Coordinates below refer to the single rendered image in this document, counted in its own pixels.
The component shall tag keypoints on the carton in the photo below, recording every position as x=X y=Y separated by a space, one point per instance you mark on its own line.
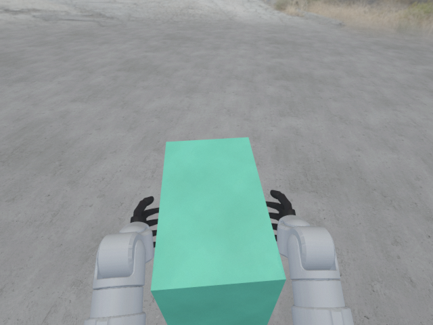
x=216 y=259

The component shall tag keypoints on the robot right forearm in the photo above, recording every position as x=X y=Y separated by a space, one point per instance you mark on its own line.
x=313 y=265

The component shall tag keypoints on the left robot hand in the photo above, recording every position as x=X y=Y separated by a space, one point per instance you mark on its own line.
x=140 y=215

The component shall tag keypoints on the right robot hand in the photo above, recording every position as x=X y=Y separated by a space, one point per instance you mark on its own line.
x=285 y=208

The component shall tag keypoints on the robot left forearm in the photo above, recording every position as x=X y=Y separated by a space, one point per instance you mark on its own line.
x=120 y=276

